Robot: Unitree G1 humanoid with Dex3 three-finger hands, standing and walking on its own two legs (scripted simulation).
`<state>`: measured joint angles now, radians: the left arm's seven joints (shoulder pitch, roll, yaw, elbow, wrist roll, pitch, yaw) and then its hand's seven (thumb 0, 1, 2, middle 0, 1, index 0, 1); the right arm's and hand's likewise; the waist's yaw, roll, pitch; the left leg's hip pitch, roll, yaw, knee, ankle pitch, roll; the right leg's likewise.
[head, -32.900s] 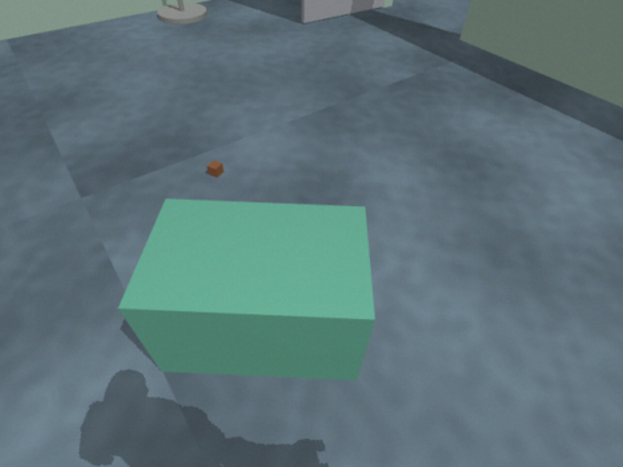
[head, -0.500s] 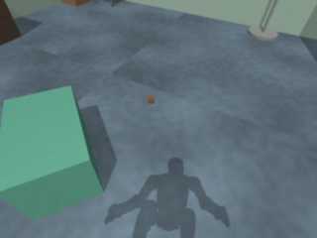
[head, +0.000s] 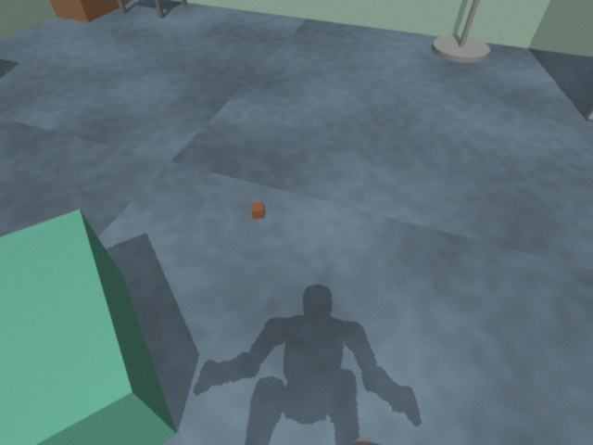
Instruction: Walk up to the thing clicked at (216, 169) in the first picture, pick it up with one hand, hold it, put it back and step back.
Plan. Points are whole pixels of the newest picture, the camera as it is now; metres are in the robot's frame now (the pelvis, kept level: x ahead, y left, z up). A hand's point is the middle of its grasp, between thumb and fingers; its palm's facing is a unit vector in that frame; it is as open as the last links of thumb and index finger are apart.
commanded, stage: walk up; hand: left
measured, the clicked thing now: (257, 210) +1.22 +0.20 -0.74
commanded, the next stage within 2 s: none
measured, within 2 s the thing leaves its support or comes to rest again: neither
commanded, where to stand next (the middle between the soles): +0.83 -0.04 m, yaw +1 degrees
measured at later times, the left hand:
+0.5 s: hand (145, 390) +0.25 +0.26 -0.16, palm faces +0.01 -0.94 -0.34, open 7.4 cm
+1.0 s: hand (193, 244) +0.53 +0.23 -0.13, palm faces -0.06 -0.91 -0.41, open 7.4 cm
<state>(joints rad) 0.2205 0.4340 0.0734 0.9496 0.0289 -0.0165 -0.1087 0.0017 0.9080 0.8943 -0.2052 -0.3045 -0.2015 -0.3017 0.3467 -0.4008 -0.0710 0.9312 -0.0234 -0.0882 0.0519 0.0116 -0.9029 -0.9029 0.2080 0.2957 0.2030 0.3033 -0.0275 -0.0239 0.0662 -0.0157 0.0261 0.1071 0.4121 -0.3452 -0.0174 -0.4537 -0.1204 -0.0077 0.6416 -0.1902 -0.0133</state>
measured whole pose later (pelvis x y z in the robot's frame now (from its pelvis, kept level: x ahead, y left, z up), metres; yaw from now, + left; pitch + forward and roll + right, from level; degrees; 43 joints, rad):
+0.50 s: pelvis +0.24 -0.02 -0.01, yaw +2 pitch -2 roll -2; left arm 0.36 0.43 0.05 0.86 0.02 -0.06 -0.06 0.00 0.90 0.89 -0.21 -0.31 -0.21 -0.30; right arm 0.21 -0.41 -0.07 0.88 -0.03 -0.06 0.07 0.01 -0.91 -0.90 0.20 0.29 0.20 0.30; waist 0.06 -0.01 0.09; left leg -0.43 0.06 0.06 0.57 -0.12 0.03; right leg -0.02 -0.01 -0.11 0.53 -0.47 0.00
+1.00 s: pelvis +0.44 -0.06 -0.01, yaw +0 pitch -3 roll +0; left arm 0.25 0.42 0.07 0.87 0.03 -0.06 -0.07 0.00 0.91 0.89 -0.20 -0.30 -0.20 -0.30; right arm 0.36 -0.44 -0.06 0.86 -0.01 -0.06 0.04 0.01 -0.90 -0.90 0.21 0.30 0.20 0.30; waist -0.03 0.04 0.08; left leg -0.12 0.09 0.09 0.68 -0.45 0.01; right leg -0.37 -0.06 -0.06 0.62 -0.19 -0.01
